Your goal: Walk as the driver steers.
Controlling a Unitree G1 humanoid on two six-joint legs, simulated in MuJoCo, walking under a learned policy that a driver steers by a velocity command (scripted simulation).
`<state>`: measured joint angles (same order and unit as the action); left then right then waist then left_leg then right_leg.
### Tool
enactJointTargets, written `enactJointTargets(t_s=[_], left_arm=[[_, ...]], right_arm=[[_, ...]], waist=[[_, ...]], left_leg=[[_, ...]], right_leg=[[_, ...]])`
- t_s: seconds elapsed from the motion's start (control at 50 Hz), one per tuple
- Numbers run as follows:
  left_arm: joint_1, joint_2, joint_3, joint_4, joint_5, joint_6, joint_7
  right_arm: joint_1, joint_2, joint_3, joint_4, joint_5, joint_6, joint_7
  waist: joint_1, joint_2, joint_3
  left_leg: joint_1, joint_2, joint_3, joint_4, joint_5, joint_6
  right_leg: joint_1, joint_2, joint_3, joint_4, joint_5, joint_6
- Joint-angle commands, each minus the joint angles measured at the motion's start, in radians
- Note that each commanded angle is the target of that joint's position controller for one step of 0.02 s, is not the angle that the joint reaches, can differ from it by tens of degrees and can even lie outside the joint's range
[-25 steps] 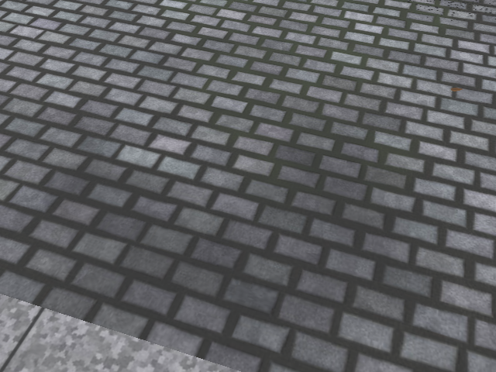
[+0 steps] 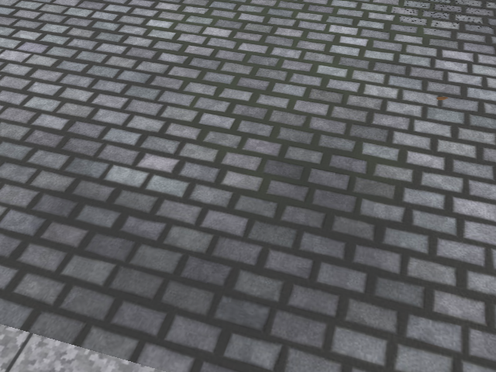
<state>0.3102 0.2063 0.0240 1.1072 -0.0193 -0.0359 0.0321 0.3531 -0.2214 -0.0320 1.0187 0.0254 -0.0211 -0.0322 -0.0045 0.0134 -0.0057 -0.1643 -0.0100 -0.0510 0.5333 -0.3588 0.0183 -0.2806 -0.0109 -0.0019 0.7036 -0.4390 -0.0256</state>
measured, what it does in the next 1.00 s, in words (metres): walks ahead: left foot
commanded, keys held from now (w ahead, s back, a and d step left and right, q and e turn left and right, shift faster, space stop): w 1.00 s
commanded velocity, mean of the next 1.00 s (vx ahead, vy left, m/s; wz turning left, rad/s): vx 0.44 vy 0.00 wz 0.00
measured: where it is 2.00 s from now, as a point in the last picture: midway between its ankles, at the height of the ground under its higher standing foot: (278, 225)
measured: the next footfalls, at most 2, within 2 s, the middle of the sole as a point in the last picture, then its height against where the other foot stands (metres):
left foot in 0.52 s outside the picture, level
right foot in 1.06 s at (300, 312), level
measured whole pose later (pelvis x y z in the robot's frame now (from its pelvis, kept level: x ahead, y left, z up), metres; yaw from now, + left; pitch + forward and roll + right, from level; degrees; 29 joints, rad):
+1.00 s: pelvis +0.50 +0.01 +0.00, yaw +0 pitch +2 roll +3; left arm 0.03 0.24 0.03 0.83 -0.02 -0.09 -0.03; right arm 0.39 -0.25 -0.04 1.03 0.02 -0.08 0.00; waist -0.09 -0.03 0.02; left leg 0.08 -0.07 0.04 0.20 -0.31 0.03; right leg -0.60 -0.08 0.00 0.53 0.04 -0.03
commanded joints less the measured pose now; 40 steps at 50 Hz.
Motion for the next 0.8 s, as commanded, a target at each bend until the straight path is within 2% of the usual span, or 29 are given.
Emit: enactJointTargets(t_s=[0.02, 0.04, 0.06, 0.08, 0.1, 0.12, 0.16, 0.18, 0.2, 0.22, 0.3, 0.36, 0.4, 0.44, 0.46, 0.48, 0.5, 0.52, 0.54, 0.56, 0.58, 0.6, 0.62, 0.64, 0.66, 0.68, 0.7, 0.76, 0.8], left_arm=[[0.061, 0.041, 0.008, -0.030, -0.012, -0.054, -0.022], [0.142, 0.056, 0.018, 0.009, -0.003, -0.057, -0.024], [0.262, 0.109, 0.035, 0.039, 0.006, -0.058, -0.024], [0.374, 0.251, 0.065, 0.042, 0.002, -0.065, -0.036], [0.320, 0.215, 0.048, 0.030, 0.023, -0.079, -0.041], [0.224, 0.152, 0.031, -0.006, 0.016, -0.088, -0.040], [0.147, 0.118, 0.018, -0.041, 0.008, -0.089, -0.047], [0.155, 0.079, 0.007, -0.044, 0.011, -0.082, -0.047], [0.187, 0.075, 0.003, -0.037, 0.016, -0.076, -0.044], [0.219, 0.072, 0.000, -0.032, 0.018, -0.070, -0.039], [0.229, 0.125, 0.005, -0.054, 0.025, -0.052, -0.015], [0.256, 0.153, 0.013, -0.055, 0.016, -0.052, -0.009], [0.260, 0.156, 0.019, -0.051, 0.005, -0.052, -0.007], [0.244, 0.166, 0.028, -0.054, 0.002, -0.046, -0.007], [0.228, 0.177, 0.033, -0.060, 0.005, -0.042, -0.007], [0.213, 0.190, 0.039, -0.067, 0.010, -0.035, -0.008], [0.195, 0.187, 0.038, -0.075, 0.018, -0.025, -0.009], [0.178, 0.177, 0.031, -0.096, 0.027, -0.022, -0.011], [0.281, 0.056, -0.001, -0.117, 0.030, -0.037, -0.023], [0.287, 0.027, -0.012, -0.102, 0.009, -0.069, -0.030], [0.190, 0.116, 0.014, -0.137, -0.022, -0.091, -0.035], [0.100, 0.148, 0.021, -0.164, -0.035, -0.101, -0.032], [0.063, 0.144, 0.027, -0.171, -0.026, -0.101, -0.023], [0.071, 0.138, 0.037, -0.168, -0.011, -0.087, -0.015], [0.098, 0.108, 0.034, -0.165, -0.006, -0.072, -0.014], [0.109, 0.087, 0.033, -0.163, -0.004, -0.060, -0.013], [0.096, 0.086, 0.035, -0.172, -0.001, -0.052, -0.012], [-0.045, 0.114, 0.045, -0.233, 0.013, -0.048, -0.009], [-0.129, 0.104, 0.042, -0.262, 0.016, -0.055, -0.016]], right_arm=[[-0.105, -0.165, -0.031, -0.074, 0.017, -0.020, 0.004], [-0.130, -0.148, -0.027, -0.087, 0.016, -0.020, 0.006], [-0.142, -0.091, -0.011, -0.098, 0.004, -0.028, 0.010], [-0.148, -0.053, -0.003, -0.140, 0.002, -0.046, 0.005], [-0.146, -0.083, -0.010, -0.144, 0.024, -0.061, 0.006], [-0.143, -0.097, -0.012, -0.141, 0.033, -0.072, 0.015], [-0.139, -0.112, -0.023, -0.120, 0.011, -0.089, 0.026], [-0.165, -0.132, -0.034, -0.122, 0.000, -0.091, 0.031], [-0.176, -0.113, -0.033, -0.125, -0.001, -0.090, 0.040], [-0.192, -0.095, -0.030, -0.127, -0.004, -0.087, 0.046], [-0.367, -0.040, -0.007, -0.197, -0.002, -0.079, 0.055], [-0.457, -0.050, 0.001, -0.230, 0.005, -0.078, 0.065], [-0.491, -0.067, 0.001, -0.251, 0.008, -0.080, 0.073], [-0.490, -0.091, -0.006, -0.262, 0.007, -0.086, 0.080], [-0.458, -0.112, -0.015, -0.258, 0.006, -0.088, 0.082], [-0.388, -0.140, -0.029, -0.243, 0.005, -0.089, 0.079], [-0.231, -0.178, -0.053, -0.196, 0.008, -0.087, 0.073], [-0.049, -0.221, -0.074, -0.146, 0.009, -0.080, 0.063], [0.100, -0.315, -0.096, -0.115, -0.021, -0.072, 0.055], [0.090, -0.265, -0.077, -0.106, -0.017, -0.070, 0.060], [-0.016, -0.199, -0.056, -0.113, -0.009, -0.076, 0.064], [-0.109, -0.156, -0.043, -0.134, -0.009, -0.080, 0.065], [-0.178, -0.131, -0.035, -0.142, -0.018, -0.088, 0.071], [-0.211, -0.101, -0.026, -0.143, -0.029, -0.095, 0.076], [-0.216, -0.098, -0.024, -0.133, -0.033, -0.097, 0.079], [-0.203, -0.096, -0.024, -0.121, -0.029, -0.100, 0.079], [-0.181, -0.102, -0.024, -0.107, -0.027, -0.103, 0.075], [-0.120, -0.148, -0.030, -0.081, -0.027, -0.103, 0.052], [-0.083, -0.158, -0.030, -0.072, -0.025, -0.095, 0.039]], waist=[[0.077, 0.138, 0.194], [0.103, 0.078, 0.171], [0.133, -0.091, 0.104], [0.149, -0.339, 0.057], [0.106, -0.264, 0.096], [0.068, -0.159, 0.172], [0.040, -0.100, 0.161], [0.046, -0.093, 0.143], [0.051, -0.125, 0.124], [0.059, -0.119, 0.111], [0.082, -0.091, 0.136], [0.095, -0.114, 0.161], [0.082, -0.114, 0.179], [0.053, -0.111, 0.163], [0.024, -0.120, 0.128], [-0.019, -0.141, 0.066], [-0.098, -0.144, -0.032], [-0.178, -0.125, -0.145], [-0.144, 0.114, -0.318], [-0.128, 0.230, -0.401], [-0.106, 0.179, -0.214], [-0.075, 0.098, -0.096], [-0.035, 0.022, -0.033], [0.003, 0.026, -0.013], [0.027, 0.057, -0.007], [0.037, 0.056, 0.005], [0.042, 0.056, 0.024], [0.021, 0.030, 0.072], [-0.001, 0.023, 0.077]], left_leg=[[-0.259, 0.214, -0.286, -0.300, -0.347, 0.153], [-0.309, 0.135, -0.186, -0.192, -0.236, 0.114], [-0.388, 0.041, -0.048, 0.087, -0.103, 0.060], [-0.554, -0.062, 0.061, 0.371, -0.152, 0.017], [-0.622, -0.020, -0.032, 0.572, -0.203, 0.031], [-0.681, 0.038, -0.060, 0.653, -0.107, 0.053], [-0.683, 0.094, -0.029, 0.605, 0.069, 0.069], [-0.658, 0.110, -0.010, 0.561, 0.126, 0.067], [-0.629, 0.115, 0.011, 0.524, 0.163, 0.056], [-0.626, 0.113, 0.034, 0.498, 0.186, 0.041], [-0.574, 0.086, 0.082, 0.241, 0.295, -0.006], [-0.479, 0.057, 0.106, 0.101, 0.370, -0.008], [-0.466, 0.059, 0.087, 0.047, 0.382, 0.012], [-0.435, 0.051, 0.080, 0.007, 0.355, 0.041], [-0.373, 0.032, 0.089, -0.001, 0.331, 0.058], [-0.266, 0.001, 0.111, 0.010, 0.306, 0.077], [-0.074, -0.033, 0.130, 0.011, 0.297, 0.104], [0.206, 0.032, 0.055, 0.028, 0.285, 0.144], [0.592, 0.304, -0.393, -0.030, 0.062, 0.292], [0.609, 0.412, -0.753, -0.248, -0.065, 0.349], [0.457, 0.370, -0.641, -0.280, -0.091, 0.290], [0.285, 0.336, -0.472, -0.295, 0.002, 0.252], [0.128, 0.296, -0.351, -0.325, 0.123, 0.228], [0.032, 0.251, -0.258, -0.354, 0.195, 0.207], [-0.031, 0.235, -0.214, -0.379, 0.221, 0.213], [-0.066, 0.222, -0.179, -0.399, 0.251, 0.221], [-0.090, 0.214, -0.146, -0.417, 0.274, 0.228], [-0.068, 0.210, -0.104, -0.449, 0.323, 0.235], [-0.036, 0.192, -0.067, -0.450, 0.350, 0.215]], right_leg=[[0.071, -0.004, -0.036, -0.170, 0.028, -0.057], [0.208, 0.025, -0.034, -0.250, 0.118, -0.045], [0.346, -0.104, 0.176, -0.349, 0.061, -0.066], [0.436, -0.325, 0.603, -0.532, -0.104, -0.197], [0.364, -0.404, 0.778, -0.588, -0.219, -0.262], [0.327, -0.380, 0.674, -0.580, -0.208, -0.241], [0.336, -0.282, 0.439, -0.580, 0.000, -0.164], [0.349, -0.236, 0.337, -0.582, 0.138, -0.129], [0.350, -0.217, 0.276, -0.580, 0.247, -0.123], [0.364, -0.200, 0.229, -0.575, 0.353, -0.127], [0.284, -0.179, 0.131, -0.603, 0.463, -0.140], [0.235, -0.188, 0.100, -0.633, 0.444, -0.148], [0.272, -0.217, 0.092, -0.627, 0.472, -0.144], [0.340, -0.242, 0.077, -0.579, 0.583, -0.128], [0.368, -0.248, 0.066, -0.523, 0.735, -0.117], [0.383, -0.245, 0.051, -0.429, 0.934, -0.105], [0.355, -0.212, 0.021, -0.249, 1.075, -0.085], [0.190, -0.172, 0.005, -0.010, 0.975, -0.053], [-0.195, -0.010, -0.027, 0.400, 0.501, 0.010], [-0.333, 0.077, 0.108, 0.625, -0.098, 0.010], [-0.433, 0.010, 0.138, 0.703, -0.063, -0.015], [-0.431, -0.046, 0.105, 0.681, 0.025, -0.031], [-0.382, -0.092, 0.087, 0.612, 0.107, -0.032], [-0.315, -0.126, 0.089, 0.555, 0.156, -0.034], [-0.261, -0.139, 0.090, 0.525, 0.171, -0.030], [-0.245, -0.145, 0.082, 0.497, 0.170, -0.024], [-0.257, -0.149, 0.073, 0.464, 0.185, -0.017], [-0.380, -0.161, 0.060, 0.300, 0.327, 0.015], [-0.397, -0.149, 0.047, 0.143, 0.451, 0.021]])
Keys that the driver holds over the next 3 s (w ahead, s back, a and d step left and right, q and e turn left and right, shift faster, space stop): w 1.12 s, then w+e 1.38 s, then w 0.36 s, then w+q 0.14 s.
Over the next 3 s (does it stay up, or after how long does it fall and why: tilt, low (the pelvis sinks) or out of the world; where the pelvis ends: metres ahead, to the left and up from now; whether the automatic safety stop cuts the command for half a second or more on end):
stays up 1.47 -0.35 0.01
